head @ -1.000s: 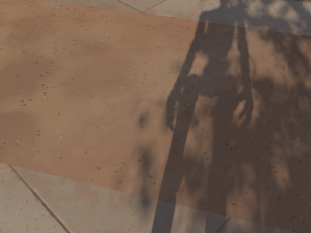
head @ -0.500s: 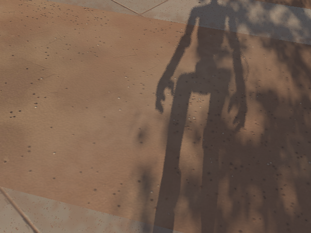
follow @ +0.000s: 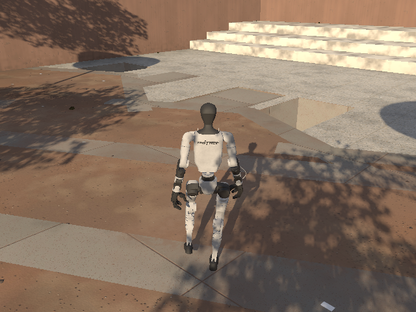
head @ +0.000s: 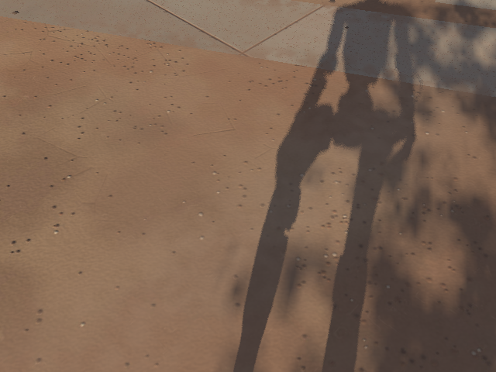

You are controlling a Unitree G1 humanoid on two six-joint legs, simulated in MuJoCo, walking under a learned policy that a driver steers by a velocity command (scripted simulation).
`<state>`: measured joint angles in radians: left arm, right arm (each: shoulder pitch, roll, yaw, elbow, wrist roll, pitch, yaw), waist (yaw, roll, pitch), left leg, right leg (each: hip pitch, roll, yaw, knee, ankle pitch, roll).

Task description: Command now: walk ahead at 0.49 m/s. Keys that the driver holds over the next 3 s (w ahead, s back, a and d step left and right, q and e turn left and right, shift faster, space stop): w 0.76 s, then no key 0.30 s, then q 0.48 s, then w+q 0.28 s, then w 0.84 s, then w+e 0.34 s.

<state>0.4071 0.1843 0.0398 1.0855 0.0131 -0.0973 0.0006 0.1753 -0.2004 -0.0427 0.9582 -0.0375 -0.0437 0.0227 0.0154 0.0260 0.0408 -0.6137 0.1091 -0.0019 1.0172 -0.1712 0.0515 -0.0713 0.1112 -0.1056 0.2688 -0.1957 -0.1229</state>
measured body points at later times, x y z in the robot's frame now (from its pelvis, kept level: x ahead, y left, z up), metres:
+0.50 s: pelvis +0.29 +0.05 +0.00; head +0.31 +0.06 +0.45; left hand +0.36 +0.30 -0.15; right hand +0.28 -0.20 -0.14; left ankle +0.29 +0.11 -0.74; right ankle +0.30 -0.10 -0.66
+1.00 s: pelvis +0.54 +0.00 +0.00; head +0.58 -0.02 +0.44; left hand +0.61 +0.24 -0.14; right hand +0.56 -0.25 -0.16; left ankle +0.48 +0.13 -0.66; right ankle +0.59 -0.06 -0.74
